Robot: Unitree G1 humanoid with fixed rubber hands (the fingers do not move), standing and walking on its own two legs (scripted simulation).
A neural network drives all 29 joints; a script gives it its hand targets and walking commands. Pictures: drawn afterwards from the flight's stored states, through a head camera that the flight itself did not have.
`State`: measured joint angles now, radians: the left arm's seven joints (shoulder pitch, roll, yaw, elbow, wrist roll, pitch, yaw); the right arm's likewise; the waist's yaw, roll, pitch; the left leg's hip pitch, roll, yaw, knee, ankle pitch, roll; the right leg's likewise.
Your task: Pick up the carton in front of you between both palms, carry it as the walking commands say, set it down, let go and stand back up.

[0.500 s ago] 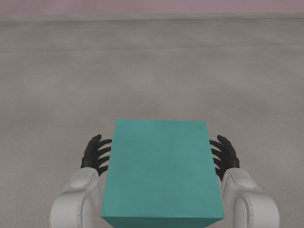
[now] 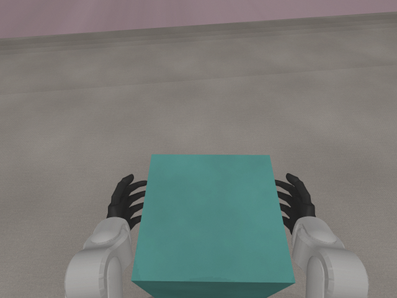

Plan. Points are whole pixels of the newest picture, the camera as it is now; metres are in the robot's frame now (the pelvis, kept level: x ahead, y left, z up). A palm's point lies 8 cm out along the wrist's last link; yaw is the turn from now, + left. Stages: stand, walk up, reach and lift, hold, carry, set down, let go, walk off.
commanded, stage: carry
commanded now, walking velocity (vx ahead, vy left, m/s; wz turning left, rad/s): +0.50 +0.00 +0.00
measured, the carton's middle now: (209, 234) +0.24 +0.00 +0.02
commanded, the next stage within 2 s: none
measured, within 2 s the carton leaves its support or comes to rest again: neither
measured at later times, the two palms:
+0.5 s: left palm (141, 106) +0.56 +0.17 +0.09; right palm (254, 102) +0.56 -0.13 +0.09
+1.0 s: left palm (156, 61) +0.79 +0.16 +0.10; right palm (248, 58) +0.79 -0.14 +0.10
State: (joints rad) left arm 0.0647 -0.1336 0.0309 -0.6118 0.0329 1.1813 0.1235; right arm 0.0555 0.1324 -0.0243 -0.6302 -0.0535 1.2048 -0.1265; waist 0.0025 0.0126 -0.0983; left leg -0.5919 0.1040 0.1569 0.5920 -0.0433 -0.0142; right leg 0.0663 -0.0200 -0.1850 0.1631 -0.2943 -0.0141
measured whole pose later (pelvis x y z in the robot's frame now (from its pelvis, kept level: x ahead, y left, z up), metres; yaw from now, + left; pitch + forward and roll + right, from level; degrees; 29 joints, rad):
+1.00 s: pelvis +0.56 +0.01 +0.00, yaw +0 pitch +3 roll +0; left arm 0.04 -0.13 0.04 -0.57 0.05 1.21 0.12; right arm 0.03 0.13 -0.03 -0.57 -0.07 1.22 -0.12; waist 0.00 0.01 -0.11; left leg -0.24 0.08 0.14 0.46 -0.26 -0.02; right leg -0.24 -0.04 -0.21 0.44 -0.24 -0.03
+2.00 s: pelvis +0.56 +0.02 +0.00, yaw +0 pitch +2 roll +0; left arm -0.18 -0.14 0.15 0.16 0.22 0.68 0.03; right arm -0.19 0.14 -0.16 0.16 -0.22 0.68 -0.03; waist 0.00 0.00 -0.06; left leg -0.24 0.06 0.17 0.49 -0.28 0.00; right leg -0.25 -0.07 -0.19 0.48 -0.26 0.00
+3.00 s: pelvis +0.46 +0.02 -0.07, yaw +1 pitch +20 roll +0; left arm -0.78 -0.13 0.48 0.60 0.38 0.25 -0.02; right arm -0.74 0.16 -0.55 0.53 -0.39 0.27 0.01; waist -0.03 0.01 0.17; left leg -0.99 -0.06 -0.08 0.93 -0.29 -0.01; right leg -0.99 0.04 0.08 0.91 -0.28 0.03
